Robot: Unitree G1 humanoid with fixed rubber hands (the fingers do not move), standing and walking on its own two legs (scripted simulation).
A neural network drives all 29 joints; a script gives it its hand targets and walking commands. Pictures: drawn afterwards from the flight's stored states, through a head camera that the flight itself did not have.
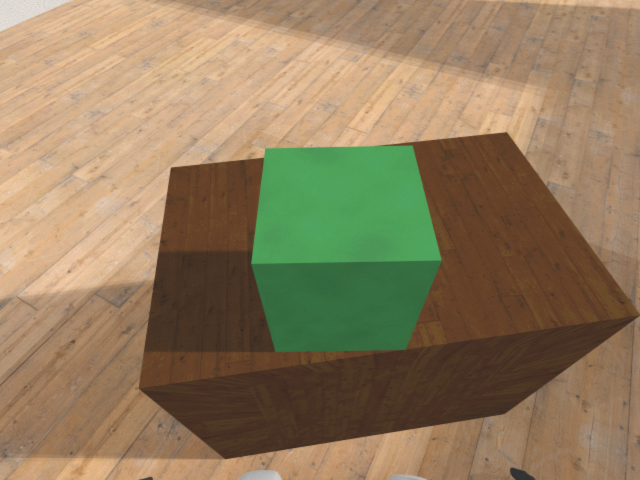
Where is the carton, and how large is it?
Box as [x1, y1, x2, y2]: [251, 145, 441, 351]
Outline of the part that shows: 412,145 265,148 251,264 275,351 405,349 441,260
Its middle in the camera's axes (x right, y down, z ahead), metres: +0.03 +0.02 +0.58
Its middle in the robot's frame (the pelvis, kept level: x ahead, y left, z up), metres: +0.42 -0.01 +0.00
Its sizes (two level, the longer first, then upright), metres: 0.210 0.200 0.250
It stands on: a pedestal, 0.64 m high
